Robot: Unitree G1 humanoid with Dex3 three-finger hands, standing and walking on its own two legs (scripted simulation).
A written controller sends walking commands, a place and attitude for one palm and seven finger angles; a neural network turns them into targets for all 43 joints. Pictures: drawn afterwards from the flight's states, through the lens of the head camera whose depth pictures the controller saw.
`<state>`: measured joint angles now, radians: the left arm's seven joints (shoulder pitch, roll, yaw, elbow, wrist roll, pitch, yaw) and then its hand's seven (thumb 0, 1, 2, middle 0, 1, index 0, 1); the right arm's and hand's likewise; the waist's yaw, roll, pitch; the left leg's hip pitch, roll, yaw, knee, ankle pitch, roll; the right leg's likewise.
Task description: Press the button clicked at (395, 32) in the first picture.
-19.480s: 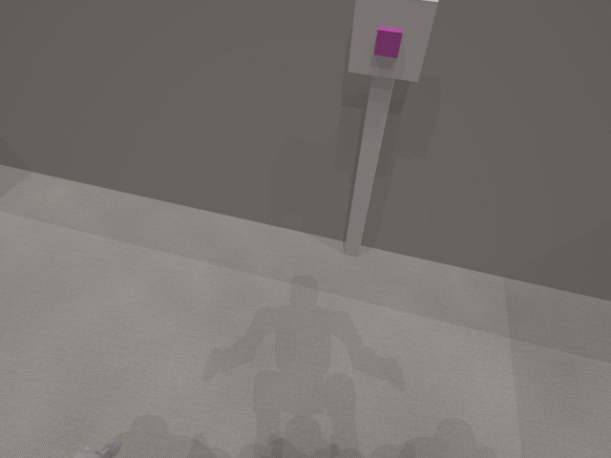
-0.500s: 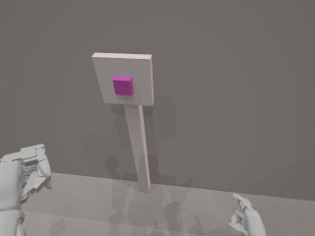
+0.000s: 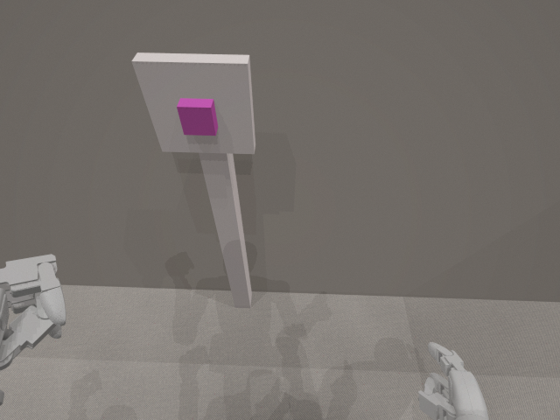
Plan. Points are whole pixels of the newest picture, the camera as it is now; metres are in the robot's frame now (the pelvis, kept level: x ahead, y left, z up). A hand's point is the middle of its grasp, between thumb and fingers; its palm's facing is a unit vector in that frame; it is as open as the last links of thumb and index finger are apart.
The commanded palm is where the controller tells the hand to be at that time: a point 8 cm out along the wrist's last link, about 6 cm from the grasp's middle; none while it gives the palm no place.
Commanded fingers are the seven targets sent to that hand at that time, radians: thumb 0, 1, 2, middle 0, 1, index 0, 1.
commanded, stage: step back with the hand held close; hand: left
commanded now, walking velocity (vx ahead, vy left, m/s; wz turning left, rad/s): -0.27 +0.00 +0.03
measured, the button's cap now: (198, 116) +0.57 +0.18 +0.12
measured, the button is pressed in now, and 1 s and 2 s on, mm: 0 0 0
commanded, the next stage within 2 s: stop stepping back and stand still in 0.88 s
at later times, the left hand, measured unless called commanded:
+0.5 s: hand out of the picture +0.10 +0.26 +0.16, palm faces +0.43 -0.76 -0.48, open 3.1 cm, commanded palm +0.04 +0.30 +0.18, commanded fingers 0.00 0.90 0.90 -1.30 -1.50 -1.30 -1.50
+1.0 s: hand out of the picture +0.04 +0.24 +0.17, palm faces +0.27 -0.87 -0.42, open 3.1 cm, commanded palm -0.02 +0.29 +0.18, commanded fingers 0.00 0.90 0.90 -1.30 -1.50 -1.30 -1.50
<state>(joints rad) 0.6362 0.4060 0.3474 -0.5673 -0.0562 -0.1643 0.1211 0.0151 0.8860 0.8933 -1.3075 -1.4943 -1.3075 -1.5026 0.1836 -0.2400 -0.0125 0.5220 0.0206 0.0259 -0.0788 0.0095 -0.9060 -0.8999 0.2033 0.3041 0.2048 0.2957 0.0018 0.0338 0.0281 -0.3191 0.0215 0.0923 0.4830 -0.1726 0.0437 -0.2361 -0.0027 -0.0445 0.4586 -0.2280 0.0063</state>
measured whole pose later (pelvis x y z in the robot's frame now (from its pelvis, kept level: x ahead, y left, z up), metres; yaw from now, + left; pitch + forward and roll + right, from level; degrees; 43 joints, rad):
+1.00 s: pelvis -0.17 +0.02 -0.01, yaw -5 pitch +3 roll -3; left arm 0.59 0.43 0.38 -0.64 -0.07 -0.29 0.13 0.01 0.89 0.89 -1.31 -1.50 -1.31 -1.50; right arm 0.14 -0.15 0.03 0.61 -0.04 -0.11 -0.04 0.01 -0.90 -0.90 0.21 0.30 0.21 0.30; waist 0.02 0.00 0.00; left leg -0.53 0.08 0.09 0.44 -0.04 0.01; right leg -0.13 0.04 -0.01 0.40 -0.33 -0.01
